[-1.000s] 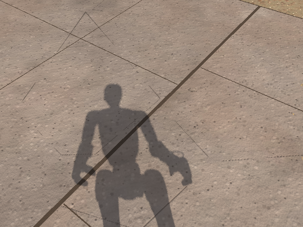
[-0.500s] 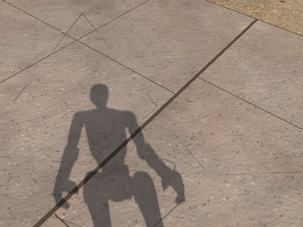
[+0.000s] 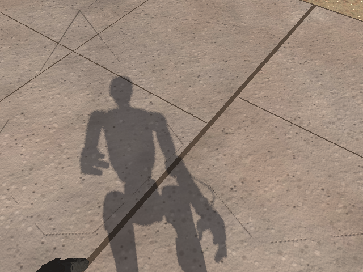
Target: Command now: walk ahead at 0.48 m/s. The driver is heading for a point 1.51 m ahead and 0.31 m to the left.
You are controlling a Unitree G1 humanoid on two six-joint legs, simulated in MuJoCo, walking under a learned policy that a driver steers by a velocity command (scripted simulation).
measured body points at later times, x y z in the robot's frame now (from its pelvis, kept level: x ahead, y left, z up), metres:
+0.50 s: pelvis +0.27 +0.04 +0.00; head +0.31 +0.06 +0.45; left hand +0.27 +0.32 -0.14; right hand +0.47 -0.20 -0.09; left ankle +0.39 +0.14 -0.72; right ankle +0.12 -0.09 -0.68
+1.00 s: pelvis +0.37 +0.03 +0.01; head +0.37 +0.03 +0.46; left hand +0.41 +0.30 -0.12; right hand +0.45 -0.22 -0.13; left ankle +0.39 +0.14 -0.72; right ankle +0.35 -0.10 -0.72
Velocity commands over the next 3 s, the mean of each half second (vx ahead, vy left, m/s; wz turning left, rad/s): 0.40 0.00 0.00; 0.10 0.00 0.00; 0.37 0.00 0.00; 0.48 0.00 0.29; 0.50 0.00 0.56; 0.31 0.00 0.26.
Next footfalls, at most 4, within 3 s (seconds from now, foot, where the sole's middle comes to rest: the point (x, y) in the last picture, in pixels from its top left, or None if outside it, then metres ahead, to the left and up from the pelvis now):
0.44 left None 0.44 0.14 -0.76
0.78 right None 0.39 -0.10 -0.76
1.58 right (204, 185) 0.79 -0.10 -0.76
2.18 left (138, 136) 1.06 0.17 -0.76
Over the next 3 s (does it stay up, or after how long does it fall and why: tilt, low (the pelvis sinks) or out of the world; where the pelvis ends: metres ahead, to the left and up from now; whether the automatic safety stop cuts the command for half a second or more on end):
stays up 1.31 0.17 0.02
